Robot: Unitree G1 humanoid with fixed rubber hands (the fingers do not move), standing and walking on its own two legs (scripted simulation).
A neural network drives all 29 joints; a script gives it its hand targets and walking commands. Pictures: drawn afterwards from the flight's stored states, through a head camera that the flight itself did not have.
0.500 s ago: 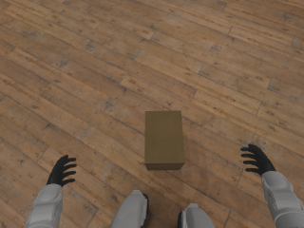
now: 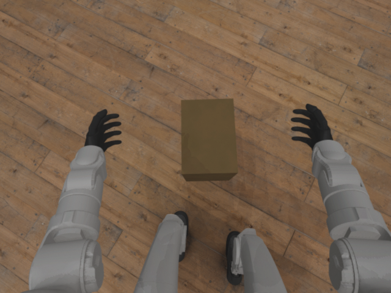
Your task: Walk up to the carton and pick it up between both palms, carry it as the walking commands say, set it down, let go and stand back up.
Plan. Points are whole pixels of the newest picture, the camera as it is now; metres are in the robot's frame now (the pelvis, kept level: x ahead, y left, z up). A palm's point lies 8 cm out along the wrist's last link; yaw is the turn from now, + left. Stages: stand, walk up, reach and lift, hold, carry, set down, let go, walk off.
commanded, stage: reach and lift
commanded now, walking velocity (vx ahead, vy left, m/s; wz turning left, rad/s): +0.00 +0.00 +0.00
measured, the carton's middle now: (207, 144) +0.52 +0.03 -0.55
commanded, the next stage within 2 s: none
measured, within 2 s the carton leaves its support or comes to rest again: neither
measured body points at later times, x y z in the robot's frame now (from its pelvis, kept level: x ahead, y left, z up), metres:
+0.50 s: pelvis -0.01 +0.01 -0.03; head +0.30 +0.02 +0.30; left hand +0.50 +0.23 -0.14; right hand +0.53 -0.15 -0.14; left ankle +0.09 +0.12 -0.65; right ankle +0.03 -0.12 -0.65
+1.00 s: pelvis -0.02 +0.00 -0.15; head +0.31 +0.02 +0.15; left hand +0.49 +0.23 -0.28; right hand +0.52 -0.15 -0.28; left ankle +0.09 +0.12 -0.65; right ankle +0.03 -0.12 -0.65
